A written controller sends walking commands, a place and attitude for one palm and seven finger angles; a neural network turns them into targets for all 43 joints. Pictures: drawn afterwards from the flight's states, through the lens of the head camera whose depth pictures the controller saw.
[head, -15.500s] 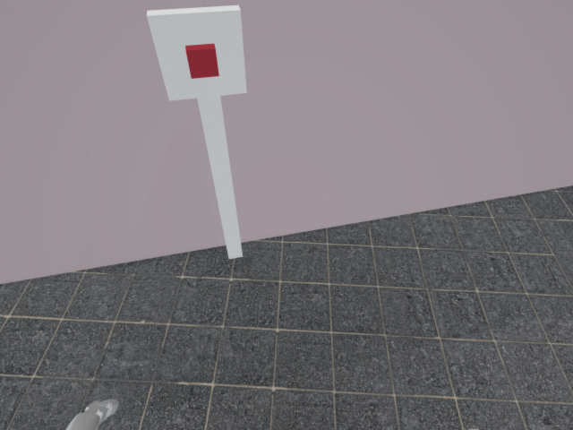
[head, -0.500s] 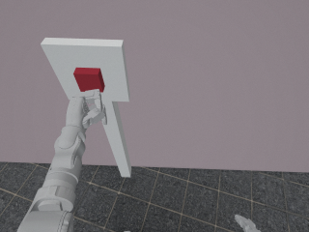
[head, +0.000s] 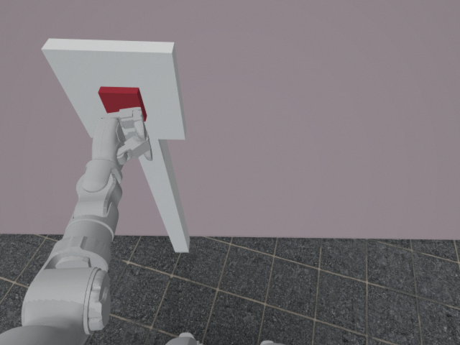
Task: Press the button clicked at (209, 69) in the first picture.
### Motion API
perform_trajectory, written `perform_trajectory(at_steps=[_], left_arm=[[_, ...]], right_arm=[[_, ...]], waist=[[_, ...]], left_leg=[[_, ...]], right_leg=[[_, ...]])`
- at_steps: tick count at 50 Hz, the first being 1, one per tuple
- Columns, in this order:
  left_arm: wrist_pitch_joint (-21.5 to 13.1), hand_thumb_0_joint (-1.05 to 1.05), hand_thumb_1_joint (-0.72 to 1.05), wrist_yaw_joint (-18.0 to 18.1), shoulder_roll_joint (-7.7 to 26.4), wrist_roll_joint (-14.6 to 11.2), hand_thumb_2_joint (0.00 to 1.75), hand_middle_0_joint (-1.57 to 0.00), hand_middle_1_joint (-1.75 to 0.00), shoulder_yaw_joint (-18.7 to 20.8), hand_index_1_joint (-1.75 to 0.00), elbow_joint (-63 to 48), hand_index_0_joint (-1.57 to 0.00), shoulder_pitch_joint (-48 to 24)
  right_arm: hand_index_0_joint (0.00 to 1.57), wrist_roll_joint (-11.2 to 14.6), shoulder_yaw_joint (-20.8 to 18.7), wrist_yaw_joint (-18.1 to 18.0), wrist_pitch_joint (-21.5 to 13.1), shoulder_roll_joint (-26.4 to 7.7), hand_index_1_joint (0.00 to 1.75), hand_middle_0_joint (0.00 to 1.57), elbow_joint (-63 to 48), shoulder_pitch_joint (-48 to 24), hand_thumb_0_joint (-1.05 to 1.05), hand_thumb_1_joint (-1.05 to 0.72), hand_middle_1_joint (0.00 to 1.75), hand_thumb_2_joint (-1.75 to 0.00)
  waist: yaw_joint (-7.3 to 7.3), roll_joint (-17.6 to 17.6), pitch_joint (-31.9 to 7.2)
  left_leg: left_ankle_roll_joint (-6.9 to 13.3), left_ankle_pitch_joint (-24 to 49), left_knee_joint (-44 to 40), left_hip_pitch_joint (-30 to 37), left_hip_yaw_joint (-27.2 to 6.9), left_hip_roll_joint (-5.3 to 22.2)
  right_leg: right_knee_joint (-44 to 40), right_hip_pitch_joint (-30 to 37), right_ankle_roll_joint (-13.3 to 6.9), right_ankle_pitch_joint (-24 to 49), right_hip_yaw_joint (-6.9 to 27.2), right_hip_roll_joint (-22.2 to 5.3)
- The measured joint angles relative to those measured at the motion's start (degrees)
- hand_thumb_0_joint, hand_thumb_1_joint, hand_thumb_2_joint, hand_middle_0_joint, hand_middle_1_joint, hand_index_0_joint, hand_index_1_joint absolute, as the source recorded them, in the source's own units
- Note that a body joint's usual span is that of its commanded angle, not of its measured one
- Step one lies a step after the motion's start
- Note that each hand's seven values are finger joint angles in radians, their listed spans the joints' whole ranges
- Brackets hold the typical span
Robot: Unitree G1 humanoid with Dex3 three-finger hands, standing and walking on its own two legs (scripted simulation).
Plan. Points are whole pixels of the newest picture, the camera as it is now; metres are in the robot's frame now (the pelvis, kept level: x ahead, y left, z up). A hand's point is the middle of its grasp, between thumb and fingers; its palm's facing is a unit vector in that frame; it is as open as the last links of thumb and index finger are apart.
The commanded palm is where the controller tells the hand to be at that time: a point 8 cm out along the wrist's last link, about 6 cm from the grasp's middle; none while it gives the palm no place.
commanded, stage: press the button with the knuckle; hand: left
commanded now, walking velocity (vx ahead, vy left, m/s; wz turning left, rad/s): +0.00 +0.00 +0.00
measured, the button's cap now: (125, 101) +0.51 +0.18 +0.13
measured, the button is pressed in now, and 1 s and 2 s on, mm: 9 0 0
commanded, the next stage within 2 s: hold the button down briefly in 0.24 s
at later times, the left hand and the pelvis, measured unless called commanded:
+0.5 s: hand (146, 139) +0.45 +0.15 +0.09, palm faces -0.01 -1.00 -0.03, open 2.9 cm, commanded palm +0.46 +0.19 +0.10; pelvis -0.03 +0.00 -0.01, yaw +0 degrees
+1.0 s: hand (145, 145) +0.44 +0.15 +0.09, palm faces -0.02 -1.00 -0.01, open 3.0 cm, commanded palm +0.41 +0.20 +0.10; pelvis -0.02 +0.01 -0.01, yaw +0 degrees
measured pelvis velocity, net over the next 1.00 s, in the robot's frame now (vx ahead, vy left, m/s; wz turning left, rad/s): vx -0.02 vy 0.01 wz -0.01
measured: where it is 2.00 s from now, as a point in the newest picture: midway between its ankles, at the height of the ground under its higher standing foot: outside the picture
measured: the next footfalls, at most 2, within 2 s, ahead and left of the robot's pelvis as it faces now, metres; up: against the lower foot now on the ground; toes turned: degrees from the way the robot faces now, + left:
none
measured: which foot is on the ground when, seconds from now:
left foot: down 0.00-1.00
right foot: down 0.00-1.00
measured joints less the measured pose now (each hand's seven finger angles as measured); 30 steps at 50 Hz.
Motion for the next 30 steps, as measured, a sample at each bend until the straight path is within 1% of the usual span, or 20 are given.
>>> perform_trajectory(at_steps=[8,17,23,30], left_arm=[[-1.6,-0.03,0.81,0.9,0.4,-0.1,0.97,-1.30,-1.50,-0.3,-1.50,5.5,-1.33,-3.8],[-3.0,-0.02,0.81,2.0,2.0,0.2,0.97,-1.30,-1.50,-0.4,-1.50,9.8,-1.33,-7.5],[-3.5,-0.02,0.80,1.1,3.2,0.3,0.98,-1.30,-1.50,0.3,-1.50,11.5,-1.35,-9.1],[-3.2,-0.02,0.78,-0.2,4.1,0.6,0.99,-1.30,-1.50,0.6,-1.50,12.2,-1.38,-9.6]], right_arm=[[0.20,-0.3,0.0,0.1,-0.9,-0.2,0.30,0.21,1.1,0.5,0.01,-0.91,0.30,-0.89],[0.20,-0.4,0.6,-0.1,-2.3,-0.3,0.30,0.21,1.6,0.8,0.01,-0.91,0.30,-0.89],[0.21,-0.4,1.0,-0.5,-2.9,-0.7,0.30,0.21,2.0,1.3,0.01,-0.91,0.30,-0.89],[0.21,-0.3,1.0,-0.6,-3.2,-1.1,0.30,0.21,1.8,2.3,0.01,-0.91,0.30,-0.89]], waist=[[-0.39,0.4,-0.1],[-1.64,0.3,0.4],[-2.33,0.1,0.5],[-2.84,0.1,0.2]], left_leg=[[0.1,0.5,1.0,-1.8,-0.5,-0.1],[0.0,1.2,2.0,-3.9,-0.9,-0.1],[0.1,1.4,2.4,-5.1,-0.9,0.1],[0.1,1.5,2.7,-5.7,-1.1,0.3]], right_leg=[[0.9,-1.6,0.0,0.3,-0.6,-0.1],[1.9,-3.6,-0.1,0.9,-1.0,-0.1],[2.3,-4.7,-0.1,1.2,-1.0,0.0],[2.1,-5.1,0.0,1.5,-1.1,0.2]])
